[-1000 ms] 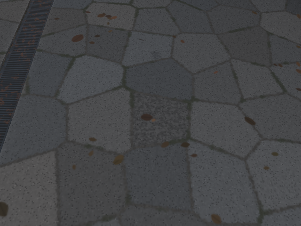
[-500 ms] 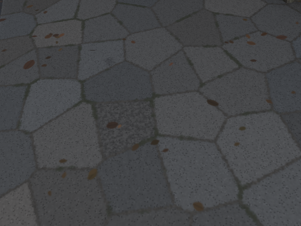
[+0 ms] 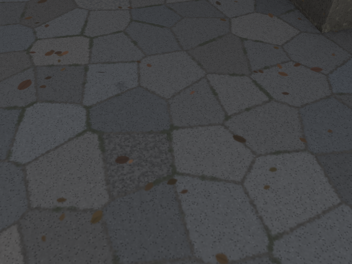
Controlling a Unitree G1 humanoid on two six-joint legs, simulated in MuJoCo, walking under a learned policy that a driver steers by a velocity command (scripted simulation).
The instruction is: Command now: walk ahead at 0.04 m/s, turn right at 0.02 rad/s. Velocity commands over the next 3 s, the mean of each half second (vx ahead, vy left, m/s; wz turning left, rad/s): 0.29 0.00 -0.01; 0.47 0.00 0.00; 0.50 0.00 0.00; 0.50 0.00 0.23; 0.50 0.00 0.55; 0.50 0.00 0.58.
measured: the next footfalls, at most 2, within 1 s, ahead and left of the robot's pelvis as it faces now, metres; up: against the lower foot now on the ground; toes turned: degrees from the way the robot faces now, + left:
right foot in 0.70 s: +0.42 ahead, -0.09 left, +0.00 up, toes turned +0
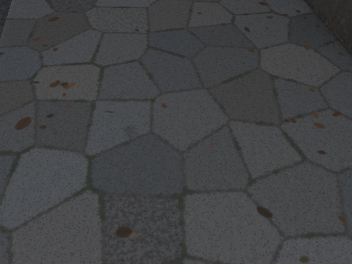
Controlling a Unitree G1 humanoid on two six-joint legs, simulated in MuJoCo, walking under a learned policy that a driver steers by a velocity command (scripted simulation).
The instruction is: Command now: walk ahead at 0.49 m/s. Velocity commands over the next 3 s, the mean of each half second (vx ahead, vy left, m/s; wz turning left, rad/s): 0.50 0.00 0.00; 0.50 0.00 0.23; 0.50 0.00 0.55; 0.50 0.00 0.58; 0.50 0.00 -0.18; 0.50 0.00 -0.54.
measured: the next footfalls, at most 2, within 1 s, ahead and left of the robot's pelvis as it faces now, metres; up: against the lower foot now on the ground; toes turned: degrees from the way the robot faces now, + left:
left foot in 0.22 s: +0.29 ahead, +0.17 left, +0.00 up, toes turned +2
right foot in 0.76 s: +0.60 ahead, -0.07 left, +0.00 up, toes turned +1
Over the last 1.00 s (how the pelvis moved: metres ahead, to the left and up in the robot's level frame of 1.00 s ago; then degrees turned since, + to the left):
0.39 -0.01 0.01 1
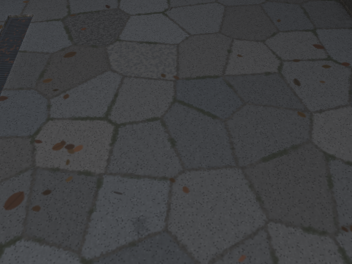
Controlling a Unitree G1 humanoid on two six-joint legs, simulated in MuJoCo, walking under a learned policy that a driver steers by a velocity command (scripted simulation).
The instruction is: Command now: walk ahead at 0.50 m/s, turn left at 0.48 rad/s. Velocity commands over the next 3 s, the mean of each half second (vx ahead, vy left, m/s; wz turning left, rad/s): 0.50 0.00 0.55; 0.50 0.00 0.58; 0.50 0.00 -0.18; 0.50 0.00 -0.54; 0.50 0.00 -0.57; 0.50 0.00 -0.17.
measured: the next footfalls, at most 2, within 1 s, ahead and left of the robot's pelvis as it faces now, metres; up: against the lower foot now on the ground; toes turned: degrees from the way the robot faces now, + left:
left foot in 0.30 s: +0.31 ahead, +0.17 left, +0.00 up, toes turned +13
right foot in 0.80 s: +0.65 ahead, +0.07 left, +0.00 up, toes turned +32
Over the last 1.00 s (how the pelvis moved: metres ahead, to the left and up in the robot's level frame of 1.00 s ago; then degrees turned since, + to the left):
0.55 0.03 0.00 8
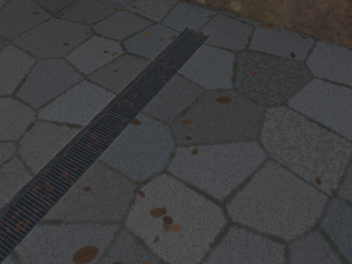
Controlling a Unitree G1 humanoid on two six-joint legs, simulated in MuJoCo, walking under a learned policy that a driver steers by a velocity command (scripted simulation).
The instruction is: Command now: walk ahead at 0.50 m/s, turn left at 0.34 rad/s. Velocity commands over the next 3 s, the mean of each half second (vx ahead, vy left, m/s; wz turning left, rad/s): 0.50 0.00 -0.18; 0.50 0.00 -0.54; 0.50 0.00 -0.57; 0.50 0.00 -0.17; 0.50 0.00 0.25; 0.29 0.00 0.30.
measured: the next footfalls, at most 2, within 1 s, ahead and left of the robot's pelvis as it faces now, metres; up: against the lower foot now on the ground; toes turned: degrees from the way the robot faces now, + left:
left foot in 0.28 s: +0.31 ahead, +0.16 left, +0.00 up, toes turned -3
right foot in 0.78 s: +0.52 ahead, -0.16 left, +0.00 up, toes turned -23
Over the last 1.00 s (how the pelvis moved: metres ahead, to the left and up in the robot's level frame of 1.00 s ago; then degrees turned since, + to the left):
0.54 0.14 0.00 35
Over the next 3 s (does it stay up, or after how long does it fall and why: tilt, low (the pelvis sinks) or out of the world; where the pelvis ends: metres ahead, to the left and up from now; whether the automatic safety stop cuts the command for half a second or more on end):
stays up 1.30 -0.72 -0.01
